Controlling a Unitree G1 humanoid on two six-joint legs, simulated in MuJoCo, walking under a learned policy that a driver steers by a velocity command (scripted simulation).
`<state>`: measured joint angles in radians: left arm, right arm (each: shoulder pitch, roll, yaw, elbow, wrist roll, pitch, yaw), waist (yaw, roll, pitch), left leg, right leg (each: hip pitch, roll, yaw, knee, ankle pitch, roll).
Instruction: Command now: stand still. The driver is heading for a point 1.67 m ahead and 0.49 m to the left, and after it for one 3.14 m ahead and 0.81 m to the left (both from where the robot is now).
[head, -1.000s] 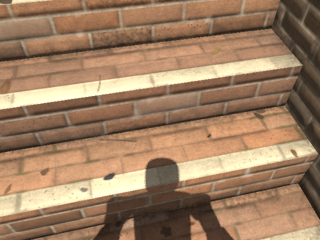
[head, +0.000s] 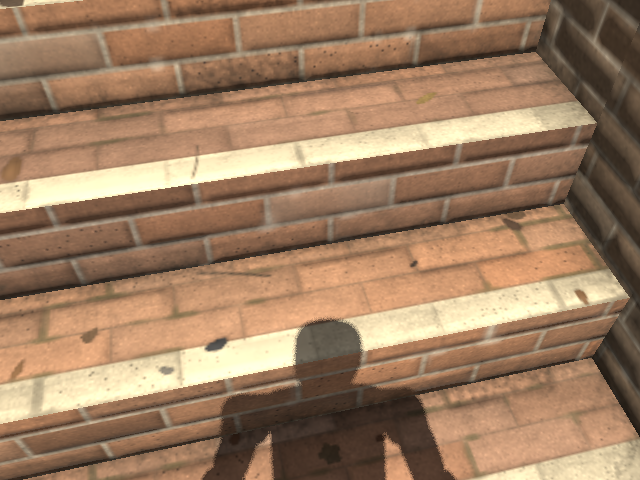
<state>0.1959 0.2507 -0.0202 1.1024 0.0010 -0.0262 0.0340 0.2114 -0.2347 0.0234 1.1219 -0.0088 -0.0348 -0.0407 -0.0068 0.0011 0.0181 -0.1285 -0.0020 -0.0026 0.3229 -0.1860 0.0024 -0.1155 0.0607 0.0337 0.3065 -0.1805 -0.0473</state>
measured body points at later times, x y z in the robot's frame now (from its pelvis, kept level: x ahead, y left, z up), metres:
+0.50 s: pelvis +0.02 +0.00 +0.00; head +0.02 +0.00 +0.45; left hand +0.11 +0.25 -0.14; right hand +0.11 -0.25 -0.14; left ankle -0.01 +0.12 -0.75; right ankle -0.01 -0.09 -0.75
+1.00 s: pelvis +0.04 +0.00 +0.00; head +0.04 +0.00 +0.45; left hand +0.18 +0.25 -0.12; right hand +0.18 -0.25 -0.12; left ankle -0.01 +0.12 -0.75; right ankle -0.01 -0.09 -0.75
